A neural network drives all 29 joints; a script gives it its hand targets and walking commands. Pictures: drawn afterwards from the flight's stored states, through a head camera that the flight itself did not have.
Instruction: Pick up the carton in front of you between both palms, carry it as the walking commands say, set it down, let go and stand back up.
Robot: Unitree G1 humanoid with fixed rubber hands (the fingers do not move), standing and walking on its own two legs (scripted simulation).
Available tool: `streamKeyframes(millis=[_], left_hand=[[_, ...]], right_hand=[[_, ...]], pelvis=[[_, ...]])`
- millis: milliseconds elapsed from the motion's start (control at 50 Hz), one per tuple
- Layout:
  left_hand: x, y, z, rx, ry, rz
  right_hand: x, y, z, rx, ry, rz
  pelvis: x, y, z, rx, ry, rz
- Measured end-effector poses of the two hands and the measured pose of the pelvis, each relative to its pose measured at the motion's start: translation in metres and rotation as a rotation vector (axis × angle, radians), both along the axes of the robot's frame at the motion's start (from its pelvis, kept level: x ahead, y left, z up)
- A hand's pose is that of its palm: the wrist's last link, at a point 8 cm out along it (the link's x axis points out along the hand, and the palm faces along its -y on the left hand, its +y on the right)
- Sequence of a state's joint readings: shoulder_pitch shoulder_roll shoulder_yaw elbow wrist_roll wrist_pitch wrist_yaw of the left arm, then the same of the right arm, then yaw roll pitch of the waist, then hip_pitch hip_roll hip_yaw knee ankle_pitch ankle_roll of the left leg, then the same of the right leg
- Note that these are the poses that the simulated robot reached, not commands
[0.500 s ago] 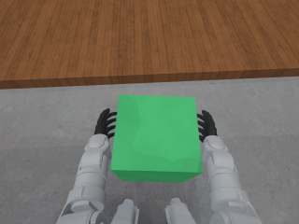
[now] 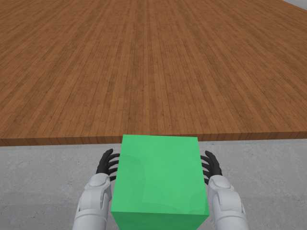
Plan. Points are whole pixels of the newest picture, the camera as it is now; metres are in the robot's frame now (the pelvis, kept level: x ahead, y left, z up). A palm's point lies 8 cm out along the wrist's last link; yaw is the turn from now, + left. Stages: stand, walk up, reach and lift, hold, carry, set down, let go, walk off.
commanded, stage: reach and lift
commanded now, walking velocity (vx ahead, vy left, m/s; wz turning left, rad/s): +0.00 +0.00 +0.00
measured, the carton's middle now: (158, 187) +0.29 +0.00 -0.06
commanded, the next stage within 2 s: hold in 1.08 s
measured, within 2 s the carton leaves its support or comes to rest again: neither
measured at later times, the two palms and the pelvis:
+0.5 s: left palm (100, 172) +0.29 +0.15 +0.04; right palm (217, 175) +0.28 -0.15 +0.04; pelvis -0.02 +0.00 +0.01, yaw +0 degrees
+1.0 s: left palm (99, 170) +0.29 +0.15 +0.05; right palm (217, 171) +0.29 -0.15 +0.05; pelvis +0.01 +0.00 +0.01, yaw +0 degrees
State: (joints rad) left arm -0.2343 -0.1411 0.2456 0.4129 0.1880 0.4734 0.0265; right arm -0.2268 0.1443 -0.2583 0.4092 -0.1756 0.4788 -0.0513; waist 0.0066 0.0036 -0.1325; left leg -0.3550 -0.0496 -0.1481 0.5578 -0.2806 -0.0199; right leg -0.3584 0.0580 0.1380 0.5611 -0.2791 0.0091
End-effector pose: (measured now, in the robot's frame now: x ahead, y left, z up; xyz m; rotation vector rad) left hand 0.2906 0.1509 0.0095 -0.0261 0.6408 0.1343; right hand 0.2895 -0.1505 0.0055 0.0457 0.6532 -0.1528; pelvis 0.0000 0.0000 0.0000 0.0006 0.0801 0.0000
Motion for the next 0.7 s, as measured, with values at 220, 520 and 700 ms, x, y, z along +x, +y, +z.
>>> streamKeyframes(millis=[220,520,700], left_hand=[[-0.014,0.003,0.02,0.016,0.036,-0.013],[-0.005,0.001,0.033,0.021,0.012,-0.018],[-0.003,0.001,0.032,0.042,0.028,-0.029]], right_hand=[[-0.012,0.002,0.022,-0.024,0.035,0.028],[-0.006,0.0,0.031,-0.013,0.012,0.019],[-0.003,0.0,0.031,-0.039,0.027,0.04]], pelvis=[[-0.014,0.002,0.006,0.001,-0.127,0.0],[-0.014,0.003,0.008,0.002,-0.14,-0.001],[-0.003,0.001,0.012,0.002,-0.142,0.004]])
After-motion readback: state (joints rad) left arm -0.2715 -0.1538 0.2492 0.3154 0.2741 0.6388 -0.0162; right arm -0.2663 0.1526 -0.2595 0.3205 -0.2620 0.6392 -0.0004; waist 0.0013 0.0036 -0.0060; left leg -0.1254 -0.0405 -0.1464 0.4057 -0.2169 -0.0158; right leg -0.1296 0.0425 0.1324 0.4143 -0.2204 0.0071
